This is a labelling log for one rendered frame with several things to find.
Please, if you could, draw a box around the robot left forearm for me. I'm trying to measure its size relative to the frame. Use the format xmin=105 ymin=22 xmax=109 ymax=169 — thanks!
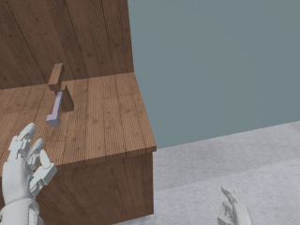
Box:
xmin=0 ymin=198 xmax=44 ymax=225

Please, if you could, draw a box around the tap lever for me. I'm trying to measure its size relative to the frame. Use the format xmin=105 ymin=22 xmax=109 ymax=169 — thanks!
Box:
xmin=46 ymin=91 xmax=63 ymax=128

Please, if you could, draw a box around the robot left hand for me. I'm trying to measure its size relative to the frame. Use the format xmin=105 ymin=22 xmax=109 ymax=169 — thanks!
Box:
xmin=2 ymin=123 xmax=57 ymax=205

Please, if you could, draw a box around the counter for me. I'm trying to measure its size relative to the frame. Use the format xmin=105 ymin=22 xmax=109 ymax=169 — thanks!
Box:
xmin=0 ymin=0 xmax=157 ymax=225

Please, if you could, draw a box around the robot right hand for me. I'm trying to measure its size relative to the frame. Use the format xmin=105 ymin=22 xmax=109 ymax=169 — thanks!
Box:
xmin=217 ymin=186 xmax=254 ymax=225

